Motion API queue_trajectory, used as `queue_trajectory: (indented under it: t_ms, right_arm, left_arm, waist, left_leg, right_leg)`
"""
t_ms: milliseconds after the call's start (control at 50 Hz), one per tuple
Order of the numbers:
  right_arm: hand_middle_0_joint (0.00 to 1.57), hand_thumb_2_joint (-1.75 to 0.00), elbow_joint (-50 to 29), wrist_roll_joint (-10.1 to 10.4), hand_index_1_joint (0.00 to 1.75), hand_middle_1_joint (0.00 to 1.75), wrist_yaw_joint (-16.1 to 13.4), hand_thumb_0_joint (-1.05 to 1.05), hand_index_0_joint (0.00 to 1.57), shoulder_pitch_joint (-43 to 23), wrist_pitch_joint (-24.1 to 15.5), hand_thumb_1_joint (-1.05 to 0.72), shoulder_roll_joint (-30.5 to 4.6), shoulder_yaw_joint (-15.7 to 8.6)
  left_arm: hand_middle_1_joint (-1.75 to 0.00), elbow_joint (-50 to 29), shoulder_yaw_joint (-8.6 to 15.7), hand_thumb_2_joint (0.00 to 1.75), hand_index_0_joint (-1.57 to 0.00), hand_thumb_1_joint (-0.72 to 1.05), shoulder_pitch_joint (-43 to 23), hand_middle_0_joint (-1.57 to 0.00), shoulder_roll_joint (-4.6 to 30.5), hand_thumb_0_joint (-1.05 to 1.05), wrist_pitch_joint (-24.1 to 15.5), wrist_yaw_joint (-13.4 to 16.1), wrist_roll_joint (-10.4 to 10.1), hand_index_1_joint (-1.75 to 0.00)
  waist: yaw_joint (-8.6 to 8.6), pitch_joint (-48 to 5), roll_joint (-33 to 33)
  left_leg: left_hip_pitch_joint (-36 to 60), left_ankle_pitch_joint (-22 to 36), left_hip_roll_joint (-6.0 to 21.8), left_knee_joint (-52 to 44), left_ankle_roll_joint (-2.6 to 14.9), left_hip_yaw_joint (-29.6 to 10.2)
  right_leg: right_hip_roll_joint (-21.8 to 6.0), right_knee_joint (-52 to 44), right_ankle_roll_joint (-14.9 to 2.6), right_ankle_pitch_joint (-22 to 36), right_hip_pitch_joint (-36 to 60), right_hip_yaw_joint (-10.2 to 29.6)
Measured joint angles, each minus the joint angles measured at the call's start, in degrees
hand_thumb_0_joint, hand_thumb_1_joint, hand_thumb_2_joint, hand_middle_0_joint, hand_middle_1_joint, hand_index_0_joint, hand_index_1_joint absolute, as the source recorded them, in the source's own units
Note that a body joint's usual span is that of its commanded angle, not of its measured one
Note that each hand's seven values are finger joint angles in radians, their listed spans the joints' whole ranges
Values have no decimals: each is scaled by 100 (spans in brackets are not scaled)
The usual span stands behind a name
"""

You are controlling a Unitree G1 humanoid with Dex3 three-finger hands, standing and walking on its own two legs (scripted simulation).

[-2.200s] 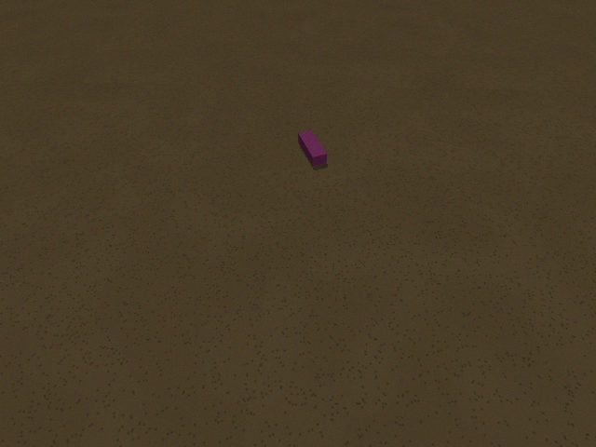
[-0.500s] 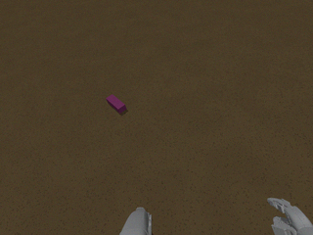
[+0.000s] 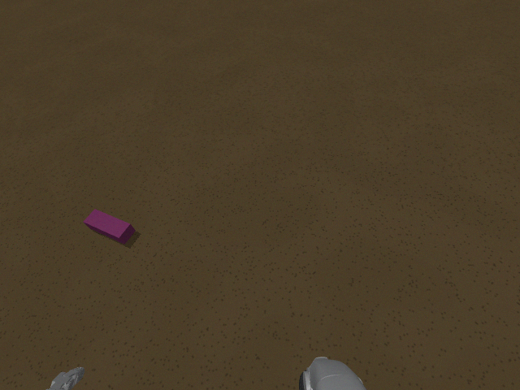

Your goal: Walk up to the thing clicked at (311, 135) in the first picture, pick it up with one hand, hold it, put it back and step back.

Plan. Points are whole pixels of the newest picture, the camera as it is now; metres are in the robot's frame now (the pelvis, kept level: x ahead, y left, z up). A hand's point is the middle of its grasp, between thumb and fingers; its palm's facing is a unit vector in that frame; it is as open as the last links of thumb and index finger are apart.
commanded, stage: walk up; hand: left
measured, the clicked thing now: (109, 226) +0.95 +0.68 -0.72
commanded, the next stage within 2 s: none
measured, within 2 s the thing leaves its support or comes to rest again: neither
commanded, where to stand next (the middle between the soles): +0.53 +0.75 m, yaw -34 degrees
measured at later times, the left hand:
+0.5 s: hand out of the picture +0.24 +0.53 -0.13, palm faces -0.19 -0.76 -0.62, open 7.4 cm
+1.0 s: hand out of the picture +0.40 +0.67 -0.11, palm faces -0.28 -0.72 -0.64, open 7.4 cm
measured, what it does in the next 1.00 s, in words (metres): steps to the left, turning right: left foot, then right foot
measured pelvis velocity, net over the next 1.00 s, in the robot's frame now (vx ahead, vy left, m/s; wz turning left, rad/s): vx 0.25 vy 0.37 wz -0.33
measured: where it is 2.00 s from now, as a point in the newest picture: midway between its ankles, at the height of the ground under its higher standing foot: (73, 342)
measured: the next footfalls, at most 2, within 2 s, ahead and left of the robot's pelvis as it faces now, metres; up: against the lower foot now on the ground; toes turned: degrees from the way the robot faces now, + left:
left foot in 0.40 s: +0.24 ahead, +0.32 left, +0.00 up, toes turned -6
right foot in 0.68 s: +0.29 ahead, +0.14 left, +0.00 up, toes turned -21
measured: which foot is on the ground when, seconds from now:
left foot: up 0.00-0.38, down 0.40-0.68, up 0.70-1.00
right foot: down 0.00-0.40, up 0.42-0.66, down 0.68-1.00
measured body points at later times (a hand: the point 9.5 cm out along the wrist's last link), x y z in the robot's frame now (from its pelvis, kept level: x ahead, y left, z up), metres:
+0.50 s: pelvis +0.14 +0.20 -0.02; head +0.17 +0.18 +0.43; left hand +0.25 +0.57 -0.09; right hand +0.19 -0.15 -0.12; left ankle +0.20 +0.32 -0.71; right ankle +0.12 +0.02 -0.66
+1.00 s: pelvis +0.25 +0.37 -0.02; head +0.26 +0.32 +0.43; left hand +0.42 +0.70 -0.07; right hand +0.25 +0.01 -0.14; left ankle +0.34 +0.54 -0.68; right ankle +0.26 +0.16 -0.71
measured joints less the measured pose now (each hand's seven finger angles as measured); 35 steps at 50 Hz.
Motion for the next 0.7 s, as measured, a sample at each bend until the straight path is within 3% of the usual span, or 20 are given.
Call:
queue_trajectory:
  t_ms: [60, 100, 200, 300, 380, 420, 440, 480, 520, 620, 680, 700]
  right_arm:
    - [21, -90, 116, -39, 30, 30, -32, 2, 20, -87, 182, -90, -4, 15]
    - [20, -90, 157, -38, 30, 30, -33, 2, 20, -184, 255, -90, -21, 38]
    - [21, -90, 38, -36, 30, 30, 53, 1, 20, -432, 229, -90, -131, 49]
    - [21, -90, -109, -49, 30, 30, 157, 1, 20, -634, 269, -90, -322, -54]
    - [21, -90, -206, -40, 30, 30, 165, 1, 20, -705, 224, -90, -500, -168]
    - [21, -90, -263, -88, 30, 30, 94, 1, 20, -720, 79, -90, -438, -220]
    - [20, -90, -267, -80, 30, 30, 51, 1, 20, -721, 19, -90, -382, -202]
    - [20, -90, -210, -25, 30, 30, -25, 1, 20, -704, -25, -90, -215, -140]
    - [20, -90, -169, 3, 30, 30, -86, 1, 20, -625, -21, -90, -40, -50]
    - [21, -90, -164, -69, 30, 30, -141, 1, 20, -357, 47, -90, 92, 67]
    - [21, -90, -198, -73, 30, 30, -132, 1, 20, -195, 185, -90, 36, 79]
    - [21, -90, -186, -55, 30, 30, -140, 1, 20, -179, 227, -90, 20, 75]
  left_arm:
    - [-30, -122, 18, 90, -21, 90, 23, -21, -91, 0, 35, 129, 29, -30]
    - [-30, -144, -9, 90, -21, 90, 90, -21, -160, 0, 82, 167, 12, -30]
    - [-30, -113, -6, 90, -21, 90, 433, -21, -193, 0, 71, 155, 80, -30]
    - [-30, 4, 44, 90, -21, 90, 766, -21, -52, 0, 87, 163, 176, -30]
    - [-31, 69, 108, 90, -21, 90, 904, -21, 172, 0, 139, 206, 225, -30]
    - [-31, 194, 178, 90, -21, 90, 849, -21, 349, 1, 227, 289, 210, -30]
    - [-30, 311, 198, 90, -21, 90, 768, -21, 375, 1, 296, 362, 168, -30]
    - [-30, 526, 167, 90, -21, 90, 591, -21, 375, 1, 348, 430, 82, -30]
    - [-30, 624, 125, 90, -21, 90, 469, -21, 348, 1, 289, 394, -2, -30]
    - [-30, 510, 5, 90, -21, 91, 323, -21, 66, 1, 147, 268, -90, -30]
    - [-30, 279, -21, 90, -21, 90, 357, -21, -90, 1, 51, 252, -61, -30]
    - [-30, 176, 2, 90, -21, 90, 384, -21, -113, 0, 2, 283, -10, -30]
  waist:
    - [161, 24, 324]
    - [268, -20, 470]
    - [482, -75, 590]
    - [632, -172, 543]
    - [707, -230, 429]
    - [659, -145, 150]
    - [649, -99, 81]
    - [588, -18, -10]
    - [508, 46, -113]
    - [270, 170, -81]
    - [214, 137, 44]
    - [274, 137, 111]
  left_leg:
    - [-682, -350, -16, 1765, -210, -775]
    - [-1147, -262, 39, 2423, -321, -1072]
    - [-1860, 340, 427, 2347, -398, -1453]
    - [-1952, 522, 659, 1720, -397, -1523]
    - [-1516, 223, 564, 932, -309, -1345]
    - [-1392, 231, 337, 940, -514, -1107]
    - [-1397, 115, 314, 1100, -523, -995]
    - [-1234, 40, 290, 1044, -440, -814]
    - [-956, 98, 235, 733, -320, -636]
    - [-361, 176, 46, 99, -25, -279]
    - [-318, -60, -48, 324, 66, -123]
    - [-449, -186, -42, 704, 15, -180]
  right_leg:
    - [180, 456, -36, -346, 14, 2]
    - [206, 412, -10, -426, 149, 63]
    - [78, 246, 262, -515, 443, 419]
    - [-178, 426, 389, -826, 427, 864]
    - [-448, 791, 404, -1192, 255, 1231]
    - [-590, 1504, 220, -1578, -12, 1583]
    - [-451, 2064, 130, -1779, -219, 1683]
    - [-195, 2959, 40, -1700, -589, 1457]
    - [-70, 3168, 44, -1448, -803, 1014]
    - [46, 1898, 131, -1178, -662, 20]
    - [166, 562, 45, -356, -113, -162]
    - [222, 444, -48, -340, -39, -130]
